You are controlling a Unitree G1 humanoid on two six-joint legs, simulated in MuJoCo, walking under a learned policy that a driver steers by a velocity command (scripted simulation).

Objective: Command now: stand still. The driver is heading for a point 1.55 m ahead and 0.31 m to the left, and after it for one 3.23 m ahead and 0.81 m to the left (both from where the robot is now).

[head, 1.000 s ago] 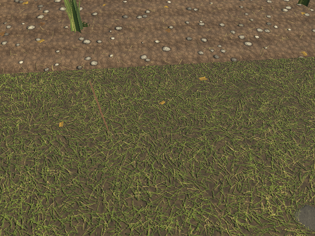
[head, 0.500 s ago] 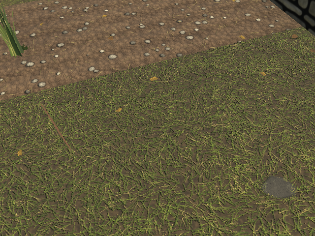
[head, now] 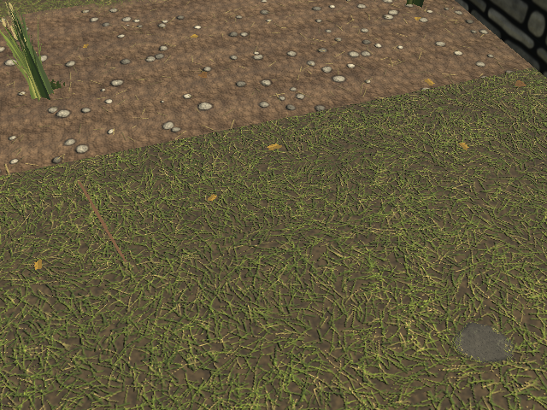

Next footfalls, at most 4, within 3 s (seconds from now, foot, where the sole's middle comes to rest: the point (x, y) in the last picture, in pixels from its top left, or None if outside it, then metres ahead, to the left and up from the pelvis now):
0.38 left None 0.13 0.14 -0.78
0.78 right None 0.23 -0.03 -0.78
1.72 right None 0.33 -0.06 -0.78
2.34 left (244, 375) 0.69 0.12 -0.93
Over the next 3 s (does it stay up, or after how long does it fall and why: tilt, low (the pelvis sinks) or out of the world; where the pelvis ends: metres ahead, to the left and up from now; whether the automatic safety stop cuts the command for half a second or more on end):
stays up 0.76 -0.01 -0.15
